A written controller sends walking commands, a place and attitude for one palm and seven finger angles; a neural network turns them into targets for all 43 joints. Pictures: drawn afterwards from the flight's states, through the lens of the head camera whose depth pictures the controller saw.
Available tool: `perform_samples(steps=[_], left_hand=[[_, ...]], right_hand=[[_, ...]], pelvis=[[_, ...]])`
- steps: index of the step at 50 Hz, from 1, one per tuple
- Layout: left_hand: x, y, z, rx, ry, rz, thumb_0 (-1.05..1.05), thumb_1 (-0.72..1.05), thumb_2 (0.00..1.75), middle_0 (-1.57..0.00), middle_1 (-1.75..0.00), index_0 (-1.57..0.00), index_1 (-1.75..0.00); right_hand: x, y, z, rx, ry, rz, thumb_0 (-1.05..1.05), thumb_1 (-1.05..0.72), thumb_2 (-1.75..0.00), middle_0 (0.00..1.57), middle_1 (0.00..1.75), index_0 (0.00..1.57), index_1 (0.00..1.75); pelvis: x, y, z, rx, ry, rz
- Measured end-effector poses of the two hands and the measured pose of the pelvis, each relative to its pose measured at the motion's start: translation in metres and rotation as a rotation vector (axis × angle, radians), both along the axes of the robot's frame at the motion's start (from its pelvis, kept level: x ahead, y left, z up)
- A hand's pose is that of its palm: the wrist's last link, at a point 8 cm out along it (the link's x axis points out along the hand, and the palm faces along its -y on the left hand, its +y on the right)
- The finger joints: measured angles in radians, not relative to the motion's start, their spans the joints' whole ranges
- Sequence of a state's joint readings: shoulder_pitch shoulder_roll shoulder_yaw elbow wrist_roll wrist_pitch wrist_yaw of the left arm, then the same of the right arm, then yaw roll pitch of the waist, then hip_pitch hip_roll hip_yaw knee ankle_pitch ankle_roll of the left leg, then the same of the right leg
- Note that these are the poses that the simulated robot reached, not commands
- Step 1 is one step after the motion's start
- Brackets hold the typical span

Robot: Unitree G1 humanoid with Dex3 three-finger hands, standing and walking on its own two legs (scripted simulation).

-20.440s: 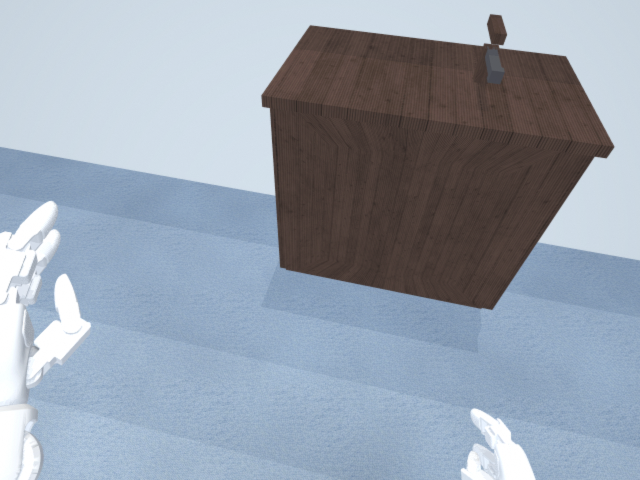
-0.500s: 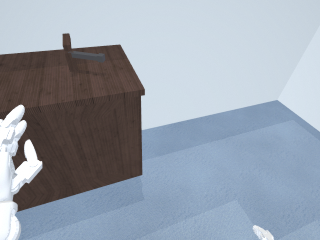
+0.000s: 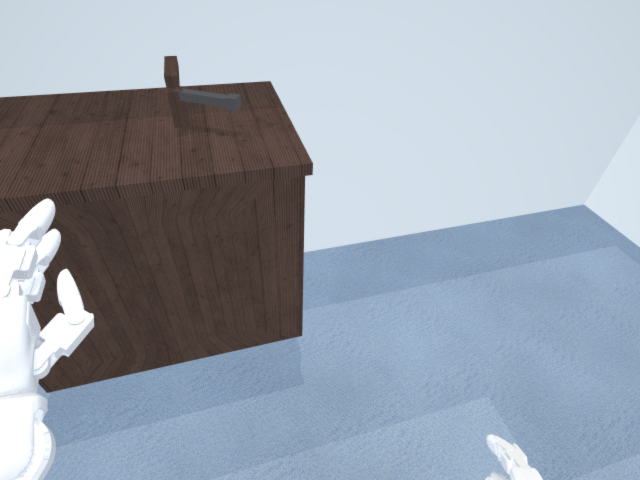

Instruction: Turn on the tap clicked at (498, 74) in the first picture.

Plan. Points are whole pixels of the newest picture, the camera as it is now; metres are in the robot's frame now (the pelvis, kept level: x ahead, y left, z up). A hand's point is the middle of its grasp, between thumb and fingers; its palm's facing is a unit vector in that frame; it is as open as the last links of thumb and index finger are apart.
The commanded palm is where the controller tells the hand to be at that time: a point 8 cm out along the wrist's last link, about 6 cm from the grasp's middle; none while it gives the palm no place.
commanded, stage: stop stepping back and stand still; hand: left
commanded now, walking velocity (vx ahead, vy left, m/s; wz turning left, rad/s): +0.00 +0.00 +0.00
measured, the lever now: (233, 102) +0.86 +0.26 +0.11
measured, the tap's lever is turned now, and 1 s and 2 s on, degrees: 60 60 60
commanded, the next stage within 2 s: stand and check the lever's angle in 0.52 s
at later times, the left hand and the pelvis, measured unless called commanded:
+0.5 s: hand (103, 292) +0.24 +0.24 +0.17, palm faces +0.38 -0.86 -0.34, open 7.4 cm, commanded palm +0.19 +0.28 +0.19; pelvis +0.03 +0.01 +0.01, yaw -1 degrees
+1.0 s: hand (75, 311) +0.22 +0.26 +0.17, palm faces +0.40 -0.86 -0.32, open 7.4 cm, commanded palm +0.17 +0.30 +0.19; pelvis +0.01 +0.02 +0.02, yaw -1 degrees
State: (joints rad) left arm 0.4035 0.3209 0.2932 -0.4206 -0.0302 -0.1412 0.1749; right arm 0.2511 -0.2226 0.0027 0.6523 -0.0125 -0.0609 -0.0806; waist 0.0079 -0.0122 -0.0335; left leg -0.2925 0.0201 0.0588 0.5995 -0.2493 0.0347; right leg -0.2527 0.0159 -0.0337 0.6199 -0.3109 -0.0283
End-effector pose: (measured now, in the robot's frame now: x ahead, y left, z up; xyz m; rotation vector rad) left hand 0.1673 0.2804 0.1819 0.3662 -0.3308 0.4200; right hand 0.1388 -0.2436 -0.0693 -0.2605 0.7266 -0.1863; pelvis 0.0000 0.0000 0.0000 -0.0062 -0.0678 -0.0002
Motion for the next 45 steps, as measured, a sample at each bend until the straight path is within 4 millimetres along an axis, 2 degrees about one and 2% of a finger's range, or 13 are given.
perform_samples(steps=[4,9,14,21,28,35,45], left_hand=[[0.005,0.007,0.001,0.048,0.036,0.021,0.01,0.89,0.9,-0.21,-0.31,-0.21,-0.3],[0.01,-0.001,0.006,0.06,0.054,0.017,0.01,0.89,0.9,-0.21,-0.31,-0.21,-0.3],[0.02,-0.005,0.003,0.036,0.073,-0.017,0.01,0.89,0.9,-0.21,-0.31,-0.21,-0.3],[0.036,0.003,-0.002,0.031,0.114,-0.029,0.01,0.89,0.9,-0.21,-0.31,-0.21,-0.3],[0.036,0.005,0.001,0.022,0.102,-0.044,0.01,0.89,0.9,-0.21,-0.31,-0.21,-0.3],[0.029,0.011,-0.001,0.006,0.107,-0.033,0.01,0.89,0.9,-0.21,-0.31,-0.21,-0.3],[0.019,0.018,-0.003,-0.008,0.111,-0.02,0.01,0.89,0.9,-0.21,-0.31,-0.21,-0.3]], right_hand=[[0.006,0.003,0.003,0.019,-0.032,-0.01,0.01,-0.9,-0.9,0.21,0.3,0.2,0.3],[0.014,0.011,-0.001,0.058,-0.014,0.028,0.01,-0.9,-0.9,0.21,0.3,0.2,0.3],[0.024,0.014,-0.001,0.064,0.016,0.03,0.01,-0.9,-0.9,0.21,0.3,0.2,0.3],[0.045,0.018,0.013,0.051,-0.022,0.022,0.01,-0.9,-0.9,0.21,0.3,0.2,0.3],[0.059,0.021,0.026,0.036,-0.069,0.032,0.01,-0.9,-0.9,0.21,0.3,0.2,0.3],[0.057,0.025,0.029,0.029,-0.074,0.035,0.01,-0.9,-0.9,0.21,0.3,0.2,0.3],[0.034,0.033,0.022,0.035,-0.04,0.031,0.01,-0.9,-0.9,0.21,0.3,0.2,0.3]], pelvis=[[0.002,0.0,0.001,0.008,0.011,-0.002],[0.008,-0.004,0.005,-0.01,0.035,0.005],[0.018,-0.001,0.008,-0.012,0.041,-0.004],[0.025,0.003,0.012,-0.01,0.049,-0.016],[0.026,0.007,0.014,-0.014,0.057,-0.022],[0.022,0.011,0.015,-0.018,0.055,-0.021],[0.011,0.017,0.016,-0.023,0.05,-0.016]])
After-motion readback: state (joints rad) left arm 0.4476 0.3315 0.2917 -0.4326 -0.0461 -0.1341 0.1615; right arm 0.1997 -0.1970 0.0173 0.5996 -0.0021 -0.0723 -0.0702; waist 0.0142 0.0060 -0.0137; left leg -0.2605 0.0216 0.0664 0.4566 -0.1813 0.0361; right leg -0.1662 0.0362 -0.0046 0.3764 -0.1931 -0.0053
